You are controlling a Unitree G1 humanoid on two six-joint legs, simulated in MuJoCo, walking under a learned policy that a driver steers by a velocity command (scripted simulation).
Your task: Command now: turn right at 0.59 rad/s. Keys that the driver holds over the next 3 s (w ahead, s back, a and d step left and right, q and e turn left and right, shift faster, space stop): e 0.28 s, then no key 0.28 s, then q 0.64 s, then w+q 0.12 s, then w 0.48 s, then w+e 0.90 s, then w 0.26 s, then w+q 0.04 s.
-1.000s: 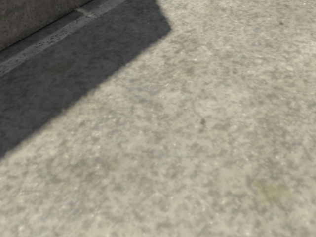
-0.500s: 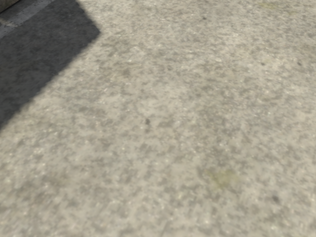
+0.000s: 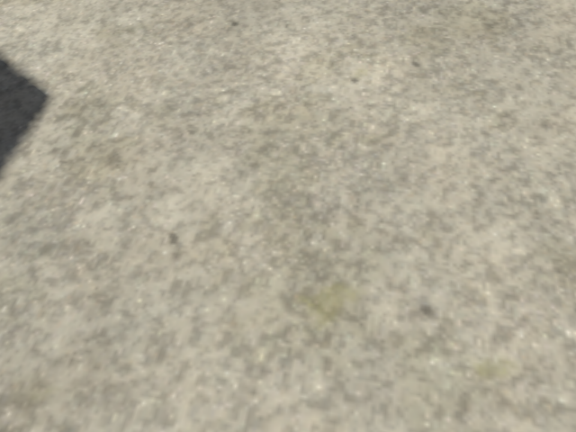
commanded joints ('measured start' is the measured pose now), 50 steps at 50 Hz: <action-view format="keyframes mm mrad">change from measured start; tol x32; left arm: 1 -29 182 52 -74 -1 -6 -1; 50 -100 42 13 9 48 -8 8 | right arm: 1 -30 -88 -21 -83 7 -26 8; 50 182 -278 -49 -104 10 26 19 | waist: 1 10 -167 -103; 8 30 246 -121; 47 -35 -143 -95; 50 -18 312 -73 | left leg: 1 18 -22 -4 -87 -29 9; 9 392 436 -427 -512 549 382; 21 383 276 -28 -467 535 322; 25 299 244 -1 -383 440 248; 28 35 77 85 -45 -287 28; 44 78 66 119 -11 -142 24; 48 260 15 167 -329 112 104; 50 501 345 -362 -445 765 309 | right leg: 1 109 -249 321 -104 182 -182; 6 83 -175 364 0 230 -102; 9 -290 23 40 558 -458 76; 13 -317 -35 -8 775 -237 146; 26 285 -120 -75 -140 188 41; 27 411 -360 191 -100 535 -43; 46 213 -400 -37 -67 433 -172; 50 -275 -111 -267 486 -396 117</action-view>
